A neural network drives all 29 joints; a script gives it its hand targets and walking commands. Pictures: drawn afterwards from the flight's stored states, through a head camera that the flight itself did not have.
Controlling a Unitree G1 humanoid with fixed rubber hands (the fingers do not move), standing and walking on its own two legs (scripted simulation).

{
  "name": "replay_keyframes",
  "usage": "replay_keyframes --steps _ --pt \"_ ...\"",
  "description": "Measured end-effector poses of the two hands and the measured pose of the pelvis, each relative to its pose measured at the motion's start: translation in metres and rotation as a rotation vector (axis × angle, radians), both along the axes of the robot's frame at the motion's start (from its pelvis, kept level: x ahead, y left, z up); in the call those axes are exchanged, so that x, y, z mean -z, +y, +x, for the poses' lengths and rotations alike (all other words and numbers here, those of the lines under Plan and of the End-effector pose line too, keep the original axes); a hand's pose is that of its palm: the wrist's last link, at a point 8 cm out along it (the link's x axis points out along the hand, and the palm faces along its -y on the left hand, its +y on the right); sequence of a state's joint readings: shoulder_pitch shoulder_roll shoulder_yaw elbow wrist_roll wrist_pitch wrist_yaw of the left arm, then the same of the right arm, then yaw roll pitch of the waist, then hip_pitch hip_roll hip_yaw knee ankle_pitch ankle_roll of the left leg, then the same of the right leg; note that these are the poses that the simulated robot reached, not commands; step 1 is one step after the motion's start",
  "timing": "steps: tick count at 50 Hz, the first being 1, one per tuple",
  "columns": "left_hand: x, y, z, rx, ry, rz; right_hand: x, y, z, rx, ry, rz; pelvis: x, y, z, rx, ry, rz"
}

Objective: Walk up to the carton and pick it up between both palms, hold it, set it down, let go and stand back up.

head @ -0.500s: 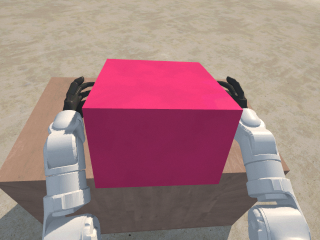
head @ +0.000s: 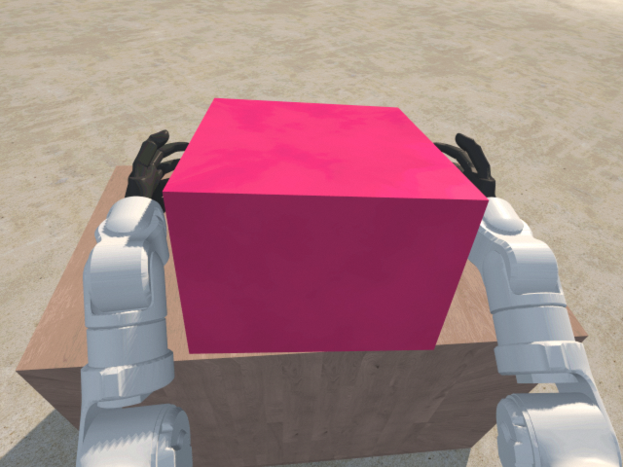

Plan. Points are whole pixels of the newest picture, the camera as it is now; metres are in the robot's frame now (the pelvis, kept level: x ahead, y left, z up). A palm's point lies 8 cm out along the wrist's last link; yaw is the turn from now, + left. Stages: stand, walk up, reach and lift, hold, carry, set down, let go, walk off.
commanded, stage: hold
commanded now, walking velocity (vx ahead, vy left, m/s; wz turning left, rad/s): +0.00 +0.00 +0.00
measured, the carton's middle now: (311, 209) +0.40 -0.01 +0.15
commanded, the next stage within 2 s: none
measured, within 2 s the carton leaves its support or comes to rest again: neither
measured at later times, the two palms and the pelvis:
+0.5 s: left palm (169, 218) +0.34 +0.15 +0.19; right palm (486, 199) +0.36 -0.22 +0.20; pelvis +0.02 -0.02 +0.00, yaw +0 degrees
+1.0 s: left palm (183, 232) +0.33 +0.14 +0.18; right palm (493, 216) +0.35 -0.23 +0.18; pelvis -0.01 -0.05 +0.00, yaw -1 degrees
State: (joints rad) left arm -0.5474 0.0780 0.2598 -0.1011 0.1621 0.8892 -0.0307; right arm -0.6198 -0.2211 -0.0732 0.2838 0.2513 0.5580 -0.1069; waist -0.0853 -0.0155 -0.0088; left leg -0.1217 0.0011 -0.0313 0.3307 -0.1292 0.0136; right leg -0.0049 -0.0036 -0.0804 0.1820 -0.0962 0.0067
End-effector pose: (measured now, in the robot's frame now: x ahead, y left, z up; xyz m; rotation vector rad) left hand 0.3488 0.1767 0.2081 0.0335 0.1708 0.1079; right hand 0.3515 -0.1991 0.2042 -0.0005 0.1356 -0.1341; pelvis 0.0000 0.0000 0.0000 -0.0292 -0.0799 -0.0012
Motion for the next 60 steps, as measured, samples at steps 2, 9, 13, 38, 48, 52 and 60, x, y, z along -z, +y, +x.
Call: replay_keyframes --steps 2,9,13,38,48,52,60 --pt "0.002 -0.002 0.002 -0.001 0.012 -0.004 0.003 -0.002 0.001 0.0 0.01 0.003 0.0 0.002 -0.002 0.006 0.002 0.001" --pt "0.008 -0.01 0.009 -0.005 0.032 -0.009 0.008 -0.01 0.007 -0.006 0.022 0.001 -0.001 0.0 -0.004 0.021 0.025 0.007" --pt "0.005 -0.014 0.013 -0.008 0.02 -0.005 0.005 -0.015 0.012 -0.011 0.01 -0.006 -0.001 -0.006 0.0 0.023 0.039 0.009" --pt "0.042 -0.043 -0.036 -0.019 0.027 -0.036 0.041 -0.043 -0.033 -0.012 -0.012 -0.018 -0.001 -0.045 0.0 0.013 -0.002 0.019" --pt "0.025 -0.04 -0.015 -0.039 0.048 -0.052 0.02 -0.04 -0.004 -0.043 0.011 -0.045 -0.001 -0.052 -0.012 0.023 -0.005 0.025" --pt "0.04 -0.03 -0.018 -0.053 0.075 -0.052 0.03 -0.03 0.0 -0.054 0.043 -0.042 -0.001 -0.054 -0.009 -0.001 -0.005 0.025" --pt "0.05 -0.016 -0.025 -0.052 0.038 -0.036 0.039 -0.016 -0.008 -0.045 0.019 -0.02 -0.001 -0.046 -0.001 -0.03 0.018 0.017"
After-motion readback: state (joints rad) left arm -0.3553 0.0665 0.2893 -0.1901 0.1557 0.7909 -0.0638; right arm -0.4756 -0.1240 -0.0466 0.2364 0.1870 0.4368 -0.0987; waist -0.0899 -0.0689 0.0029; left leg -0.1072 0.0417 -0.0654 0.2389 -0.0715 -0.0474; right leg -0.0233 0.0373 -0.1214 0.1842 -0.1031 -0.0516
